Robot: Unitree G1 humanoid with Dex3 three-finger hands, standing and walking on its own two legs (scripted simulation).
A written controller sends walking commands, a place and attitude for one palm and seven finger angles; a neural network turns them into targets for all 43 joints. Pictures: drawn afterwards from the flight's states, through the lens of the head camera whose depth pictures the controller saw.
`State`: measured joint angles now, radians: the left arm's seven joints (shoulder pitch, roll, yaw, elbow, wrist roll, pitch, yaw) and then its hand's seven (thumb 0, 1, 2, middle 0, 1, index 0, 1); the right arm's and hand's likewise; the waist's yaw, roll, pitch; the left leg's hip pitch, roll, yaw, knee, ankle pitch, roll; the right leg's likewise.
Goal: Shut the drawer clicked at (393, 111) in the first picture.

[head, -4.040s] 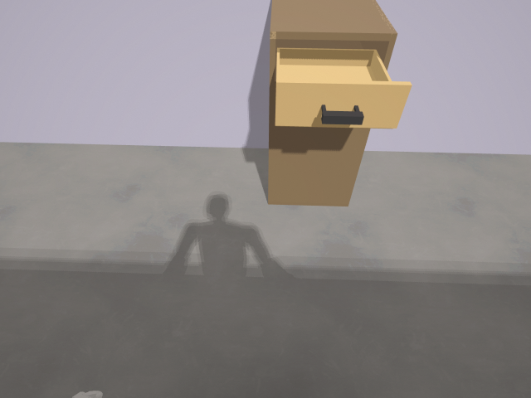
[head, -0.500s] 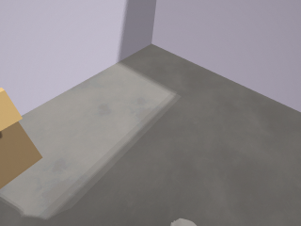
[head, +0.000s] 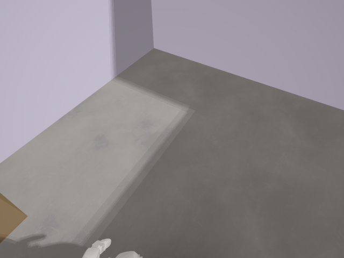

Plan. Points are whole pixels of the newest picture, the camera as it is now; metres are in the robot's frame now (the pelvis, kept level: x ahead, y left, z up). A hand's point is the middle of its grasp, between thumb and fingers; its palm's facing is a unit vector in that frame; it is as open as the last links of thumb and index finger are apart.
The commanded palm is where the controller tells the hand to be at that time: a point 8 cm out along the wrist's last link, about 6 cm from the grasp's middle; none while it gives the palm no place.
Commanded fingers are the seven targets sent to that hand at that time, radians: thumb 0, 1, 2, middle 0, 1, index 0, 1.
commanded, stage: turn to face it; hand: left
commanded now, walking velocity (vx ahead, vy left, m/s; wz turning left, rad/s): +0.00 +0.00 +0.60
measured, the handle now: out of the picture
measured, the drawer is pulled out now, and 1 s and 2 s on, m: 0.29 0.29 0.29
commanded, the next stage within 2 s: take the last steps up to it in 1.56 s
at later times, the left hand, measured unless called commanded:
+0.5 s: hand out of the picture +0.03 +0.26 -0.16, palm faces +0.34 -0.90 -0.29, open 7.4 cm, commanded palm none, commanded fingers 0.00 0.90 0.90 -0.20 -0.30 -0.20 -0.30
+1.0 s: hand out of the picture -0.07 +0.18 -0.17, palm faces +0.63 -0.75 -0.22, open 7.4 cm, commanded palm none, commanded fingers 0.00 0.90 0.90 -0.20 -0.30 -0.20 -0.30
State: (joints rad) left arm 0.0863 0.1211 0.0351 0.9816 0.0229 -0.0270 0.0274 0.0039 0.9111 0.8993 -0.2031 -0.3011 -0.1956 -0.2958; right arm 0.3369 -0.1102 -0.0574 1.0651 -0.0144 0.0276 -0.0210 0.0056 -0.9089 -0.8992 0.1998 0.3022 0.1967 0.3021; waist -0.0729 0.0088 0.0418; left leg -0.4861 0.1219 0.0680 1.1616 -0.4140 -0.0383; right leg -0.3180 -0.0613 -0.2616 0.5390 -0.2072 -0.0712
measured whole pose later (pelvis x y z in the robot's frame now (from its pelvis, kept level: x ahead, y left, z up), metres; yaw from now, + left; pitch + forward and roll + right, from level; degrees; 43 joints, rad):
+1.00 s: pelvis +0.02 +0.00 +0.00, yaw +37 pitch +1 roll +1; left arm 0.28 0.21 0.05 0.90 0.03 0.02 0.01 0.01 0.90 0.90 -0.21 -0.30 -0.20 -0.30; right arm 0.11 -0.25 -0.09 0.91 -0.01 0.07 0.03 0.01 -0.91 -0.90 0.20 0.30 0.20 0.30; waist 0.03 -0.04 0.09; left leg -0.34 0.04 0.07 0.73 -0.41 -0.05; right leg -0.22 -0.18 -0.26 0.58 -0.34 0.04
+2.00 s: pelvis +0.01 +0.06 +0.00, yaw +59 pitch +0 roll -1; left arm 0.45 0.21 0.06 1.09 0.03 -0.01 0.01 0.01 0.91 0.90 -0.21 -0.30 -0.20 -0.30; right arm 0.16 -0.21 -0.05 0.97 -0.02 0.00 0.02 0.01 -0.91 -0.90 0.20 0.30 0.20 0.30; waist 0.08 -0.03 0.02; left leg -0.24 0.03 0.08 0.54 -0.33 0.01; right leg -0.17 -0.13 -0.17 0.54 -0.36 0.04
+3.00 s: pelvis +0.13 +0.31 +0.00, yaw +58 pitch -1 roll -1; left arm 0.27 0.17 0.06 1.03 0.02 0.02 0.04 0.00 0.92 0.90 -0.20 -0.30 -0.20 -0.30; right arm 0.18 -0.18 -0.06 1.01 -0.01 0.01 -0.04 0.01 -0.94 -0.90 0.20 0.30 0.20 0.30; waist 0.03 0.00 0.07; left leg -0.33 0.04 0.03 0.60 -0.22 -0.02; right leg -0.28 -0.01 -0.11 0.62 -0.32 -0.03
